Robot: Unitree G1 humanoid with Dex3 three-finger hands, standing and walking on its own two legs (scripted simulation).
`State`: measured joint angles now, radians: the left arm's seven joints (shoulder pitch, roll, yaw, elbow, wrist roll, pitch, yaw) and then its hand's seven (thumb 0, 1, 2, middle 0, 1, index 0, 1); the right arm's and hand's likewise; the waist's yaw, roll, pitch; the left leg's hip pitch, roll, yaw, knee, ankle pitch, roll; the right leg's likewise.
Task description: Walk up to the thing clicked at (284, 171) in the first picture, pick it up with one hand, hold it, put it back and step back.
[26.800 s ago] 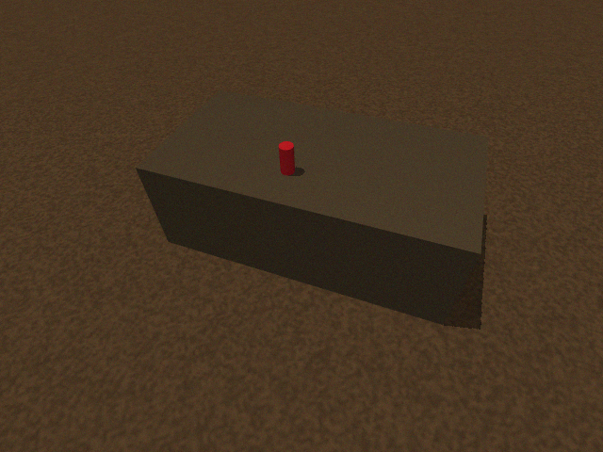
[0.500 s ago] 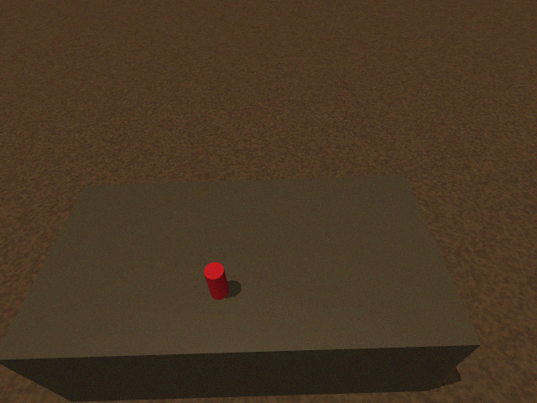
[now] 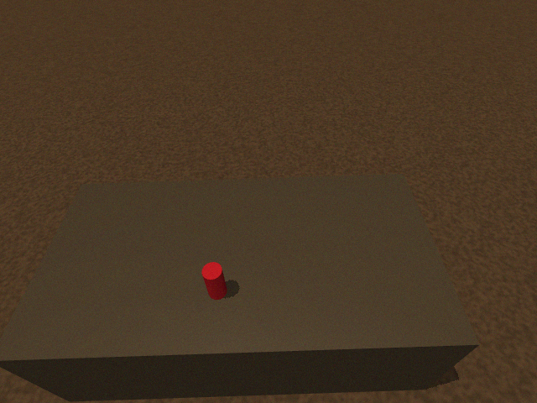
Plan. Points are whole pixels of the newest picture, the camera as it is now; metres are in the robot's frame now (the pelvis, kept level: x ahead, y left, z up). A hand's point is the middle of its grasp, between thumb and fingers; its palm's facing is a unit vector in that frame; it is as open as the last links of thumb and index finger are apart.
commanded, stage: stand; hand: left
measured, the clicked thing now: (215, 281) +0.50 +0.18 -0.31
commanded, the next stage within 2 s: step back in 0.46 s
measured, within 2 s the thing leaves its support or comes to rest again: neither
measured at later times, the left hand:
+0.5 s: hand out of the picture +0.07 +0.25 -0.16, palm faces -0.01 -0.94 -0.35, open 7.4 cm
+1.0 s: hand out of the picture +0.05 +0.29 -0.19, palm faces -0.01 -0.93 -0.37, open 7.4 cm
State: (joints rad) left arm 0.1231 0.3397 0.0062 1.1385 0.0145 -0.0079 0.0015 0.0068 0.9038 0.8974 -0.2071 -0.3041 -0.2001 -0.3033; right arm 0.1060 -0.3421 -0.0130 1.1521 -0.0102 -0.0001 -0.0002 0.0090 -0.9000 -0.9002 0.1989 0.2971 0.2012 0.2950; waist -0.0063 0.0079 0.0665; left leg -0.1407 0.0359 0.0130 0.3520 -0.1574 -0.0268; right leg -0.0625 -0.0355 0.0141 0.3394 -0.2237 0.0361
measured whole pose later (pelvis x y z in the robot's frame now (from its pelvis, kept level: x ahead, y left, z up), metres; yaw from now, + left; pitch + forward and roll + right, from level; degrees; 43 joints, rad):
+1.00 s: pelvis -0.09 +0.02 -0.03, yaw +1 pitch -1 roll +0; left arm 0.04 0.40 0.06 0.87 0.02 0.06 0.02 0.01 0.90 0.90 -0.21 -0.30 -0.20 -0.30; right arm 0.15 -0.37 -0.06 0.95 -0.03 0.04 0.01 0.01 -0.90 -0.90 0.20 0.30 0.20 0.29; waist -0.01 -0.06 0.20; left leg -0.28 -0.06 -0.01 0.69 -0.39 0.04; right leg -0.45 -0.01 0.13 0.85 -0.46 0.00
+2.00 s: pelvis -0.33 +0.01 -0.03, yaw -4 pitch -2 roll +0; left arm 0.18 0.41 0.09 0.84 0.02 0.06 0.00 0.01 0.90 0.90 -0.21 -0.30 -0.20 -0.30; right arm 0.12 -0.38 -0.05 0.82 -0.03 0.02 -0.01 0.01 -0.90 -0.90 0.20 0.30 0.21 0.30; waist 0.02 -0.02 0.18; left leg -0.39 0.05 0.00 0.64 -0.23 -0.01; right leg -0.28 0.04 0.09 0.81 -0.48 0.02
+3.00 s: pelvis -0.64 -0.02 -0.02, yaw +1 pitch -2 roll +0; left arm 0.25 0.38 0.07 0.94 0.05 -0.01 -0.01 0.01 0.90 0.90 -0.21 -0.30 -0.20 -0.30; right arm 0.23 -0.41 -0.06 0.97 -0.03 0.04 0.01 0.01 -0.90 -0.90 0.20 0.30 0.20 0.29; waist 0.04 0.03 0.08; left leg -0.35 -0.02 -0.06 0.76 -0.47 -0.02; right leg -0.24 -0.03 -0.02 0.64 -0.36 0.00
